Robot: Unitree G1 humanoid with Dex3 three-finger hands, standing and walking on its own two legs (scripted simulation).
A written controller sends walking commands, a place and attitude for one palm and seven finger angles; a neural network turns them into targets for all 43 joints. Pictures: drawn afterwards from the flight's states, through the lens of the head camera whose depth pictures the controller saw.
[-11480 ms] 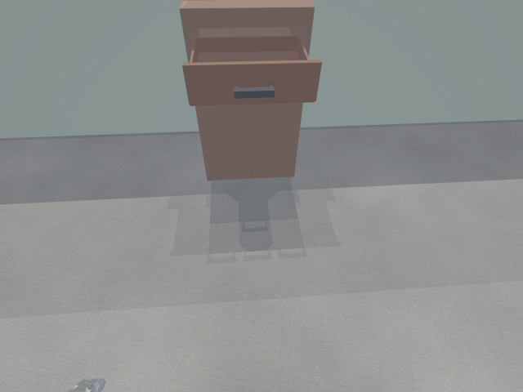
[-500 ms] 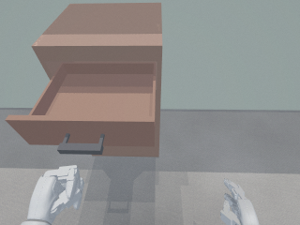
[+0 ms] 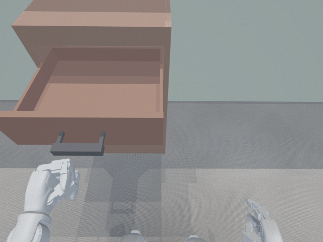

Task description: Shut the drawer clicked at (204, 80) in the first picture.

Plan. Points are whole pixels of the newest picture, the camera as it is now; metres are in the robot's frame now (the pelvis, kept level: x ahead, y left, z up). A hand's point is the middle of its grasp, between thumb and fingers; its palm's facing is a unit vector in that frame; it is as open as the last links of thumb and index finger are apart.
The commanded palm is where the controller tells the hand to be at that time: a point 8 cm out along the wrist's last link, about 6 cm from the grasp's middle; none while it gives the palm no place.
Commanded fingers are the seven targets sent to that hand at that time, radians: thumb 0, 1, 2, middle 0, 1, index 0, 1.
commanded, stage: bring the fist close to the handle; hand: left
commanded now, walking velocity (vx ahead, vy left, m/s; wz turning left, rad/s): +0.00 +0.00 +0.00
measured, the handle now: (80, 142) +0.36 +0.24 +0.01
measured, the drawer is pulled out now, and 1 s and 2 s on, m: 0.30 0.30 0.19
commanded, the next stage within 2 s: push the drawer shut in 0.76 s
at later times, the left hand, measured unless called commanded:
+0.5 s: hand (92, 177) +0.27 +0.18 +0.01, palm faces -0.02 -1.00 -0.01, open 3.3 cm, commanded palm +0.25 +0.24 +0.01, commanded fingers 0.00 0.90 0.90 -1.40 -1.60 -1.40 -1.60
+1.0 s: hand (95, 173) +0.28 +0.18 +0.00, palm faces +0.01 -1.00 -0.06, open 3.2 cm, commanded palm +0.27 +0.24 +0.01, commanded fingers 0.00 0.90 0.90 -1.40 -1.60 -1.40 -1.60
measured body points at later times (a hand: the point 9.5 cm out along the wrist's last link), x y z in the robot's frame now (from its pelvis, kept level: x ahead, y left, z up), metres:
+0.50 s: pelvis -0.02 +0.04 -0.03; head +0.07 +0.04 +0.41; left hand +0.26 +0.24 +0.01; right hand +0.16 -0.19 -0.12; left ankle +0.01 +0.11 -0.68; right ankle +0.00 -0.08 -0.68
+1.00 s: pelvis -0.01 +0.02 -0.03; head +0.07 +0.02 +0.41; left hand +0.27 +0.23 +0.01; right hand +0.16 -0.22 -0.12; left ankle +0.01 +0.11 -0.68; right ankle +0.00 -0.08 -0.68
